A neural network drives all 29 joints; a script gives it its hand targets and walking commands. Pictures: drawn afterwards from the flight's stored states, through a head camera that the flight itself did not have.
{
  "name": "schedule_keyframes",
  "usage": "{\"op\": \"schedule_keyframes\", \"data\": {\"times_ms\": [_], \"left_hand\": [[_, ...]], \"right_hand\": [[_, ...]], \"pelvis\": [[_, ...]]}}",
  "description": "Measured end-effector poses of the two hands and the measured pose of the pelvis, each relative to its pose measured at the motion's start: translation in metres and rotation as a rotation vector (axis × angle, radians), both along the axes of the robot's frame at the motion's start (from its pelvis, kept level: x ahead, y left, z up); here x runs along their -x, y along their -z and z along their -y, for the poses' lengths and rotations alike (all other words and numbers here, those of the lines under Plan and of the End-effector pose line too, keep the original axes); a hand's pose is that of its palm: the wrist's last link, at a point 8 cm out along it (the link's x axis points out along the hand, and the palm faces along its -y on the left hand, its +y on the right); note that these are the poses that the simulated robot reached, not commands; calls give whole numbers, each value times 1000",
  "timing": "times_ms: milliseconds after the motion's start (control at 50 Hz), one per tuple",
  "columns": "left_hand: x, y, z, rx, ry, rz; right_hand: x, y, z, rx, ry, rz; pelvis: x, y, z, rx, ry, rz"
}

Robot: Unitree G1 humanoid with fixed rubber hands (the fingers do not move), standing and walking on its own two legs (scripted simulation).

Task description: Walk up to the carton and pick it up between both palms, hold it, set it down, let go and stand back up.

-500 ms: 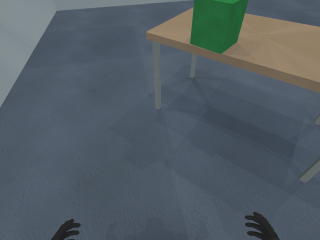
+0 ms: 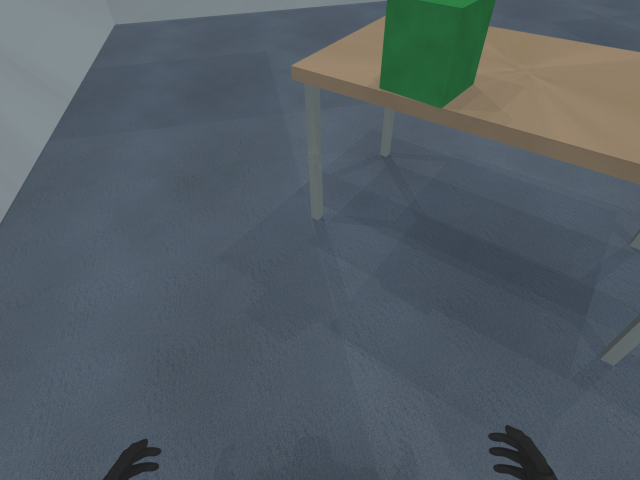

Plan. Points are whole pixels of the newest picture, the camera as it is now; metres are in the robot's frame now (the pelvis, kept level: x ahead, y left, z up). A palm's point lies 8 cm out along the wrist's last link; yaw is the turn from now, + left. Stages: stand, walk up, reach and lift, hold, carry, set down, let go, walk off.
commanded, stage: stand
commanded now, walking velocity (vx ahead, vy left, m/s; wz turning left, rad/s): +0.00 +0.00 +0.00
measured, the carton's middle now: (434, 43) +1.19 -0.32 +0.08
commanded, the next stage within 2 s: walk up in 0.20 s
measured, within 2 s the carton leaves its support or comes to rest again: neither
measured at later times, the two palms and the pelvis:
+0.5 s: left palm out of the picture +0.14 +0.28 -0.07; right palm out of the picture +0.13 -0.27 -0.09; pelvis +0.00 +0.00 +0.00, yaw -1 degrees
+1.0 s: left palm (143, 434) +0.21 +0.25 -0.05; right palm (602, 457) +0.19 -0.35 -0.11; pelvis +0.12 -0.05 +0.01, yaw -11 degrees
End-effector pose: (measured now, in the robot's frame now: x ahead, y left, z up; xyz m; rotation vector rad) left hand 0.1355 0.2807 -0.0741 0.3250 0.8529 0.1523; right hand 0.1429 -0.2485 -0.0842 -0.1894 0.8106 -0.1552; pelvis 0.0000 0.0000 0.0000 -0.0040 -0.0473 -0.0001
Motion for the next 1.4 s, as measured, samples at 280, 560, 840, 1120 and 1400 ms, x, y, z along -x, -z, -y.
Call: {"op": "schedule_keyframes", "data": {"times_ms": [280,560,840,1120,1400], "left_hand": [[2,0,2,0,3,0],[-14,-12,2,-22,27,12],[-36,-17,41,-125,48,-110],[-128,-14,8,-154,80,-180],[-261,20,-10,-99,226,-133]], "right_hand": [[2,1,1,-2,3,1],[19,4,39,11,90,0],[-7,26,119,11,173,-48],[-95,19,86,11,191,-65],[-128,1,65,104,311,-60]], "pelvis": [[2,0,1,-1,0,2],[-11,1,15,-12,43,41],[-66,6,59,-10,133,5],[-164,1,27,14,229,-32],[-254,13,-4,47,300,79]]}}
